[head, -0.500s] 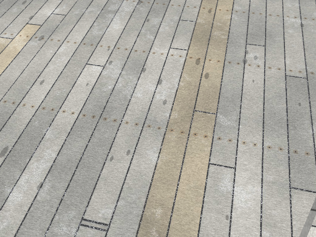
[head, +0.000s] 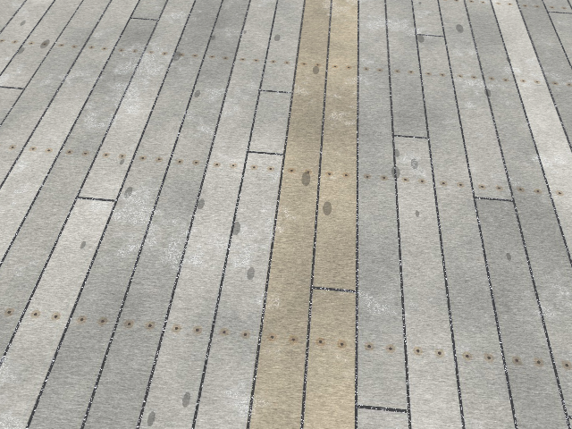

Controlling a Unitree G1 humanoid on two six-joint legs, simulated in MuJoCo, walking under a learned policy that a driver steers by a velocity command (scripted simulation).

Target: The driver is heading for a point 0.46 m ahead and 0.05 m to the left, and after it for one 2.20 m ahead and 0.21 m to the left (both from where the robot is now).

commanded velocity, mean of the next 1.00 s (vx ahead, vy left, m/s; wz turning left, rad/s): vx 0.50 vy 0.00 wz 0.21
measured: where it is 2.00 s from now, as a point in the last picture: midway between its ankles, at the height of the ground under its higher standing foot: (251, 227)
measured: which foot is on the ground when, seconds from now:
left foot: down 0.00-0.28, up 0.30-0.80, down 0.82-1.00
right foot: up 0.00-0.26, down 0.28-0.80, up 0.82-1.00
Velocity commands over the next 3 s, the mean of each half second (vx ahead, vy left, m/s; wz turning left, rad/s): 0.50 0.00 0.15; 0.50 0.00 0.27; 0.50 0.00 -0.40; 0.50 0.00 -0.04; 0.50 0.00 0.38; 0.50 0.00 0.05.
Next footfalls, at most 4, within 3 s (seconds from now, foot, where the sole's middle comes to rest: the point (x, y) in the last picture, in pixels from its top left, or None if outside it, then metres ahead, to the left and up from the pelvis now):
0.28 right None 0.33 -0.15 -0.78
0.82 left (216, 398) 0.57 0.16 -0.78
1.36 right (287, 276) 0.91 -0.02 -0.78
1.86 left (217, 197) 1.21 0.19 -0.78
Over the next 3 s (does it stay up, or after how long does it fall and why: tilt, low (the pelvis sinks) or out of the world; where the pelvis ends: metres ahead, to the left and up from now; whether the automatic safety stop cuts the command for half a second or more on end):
stays up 1.63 0.20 -0.01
